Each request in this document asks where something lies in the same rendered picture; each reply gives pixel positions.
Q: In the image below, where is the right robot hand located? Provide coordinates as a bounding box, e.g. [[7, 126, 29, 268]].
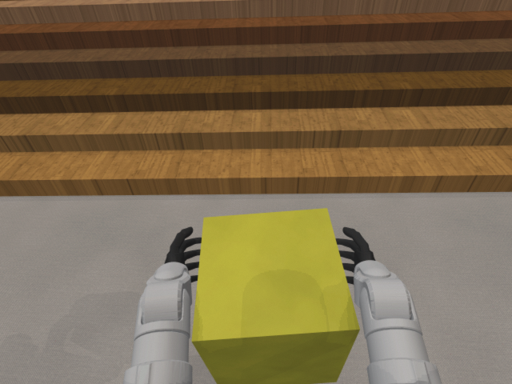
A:
[[336, 227, 375, 284]]

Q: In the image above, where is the right robot forearm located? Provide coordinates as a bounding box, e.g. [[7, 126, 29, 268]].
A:
[[354, 260, 442, 384]]

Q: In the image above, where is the carton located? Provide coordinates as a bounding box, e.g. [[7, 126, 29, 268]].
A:
[[192, 208, 360, 384]]

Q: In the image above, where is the left robot hand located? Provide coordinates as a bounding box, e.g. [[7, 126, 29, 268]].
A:
[[164, 227, 202, 282]]

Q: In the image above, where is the left robot forearm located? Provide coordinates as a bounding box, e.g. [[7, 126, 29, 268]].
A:
[[123, 262, 193, 384]]

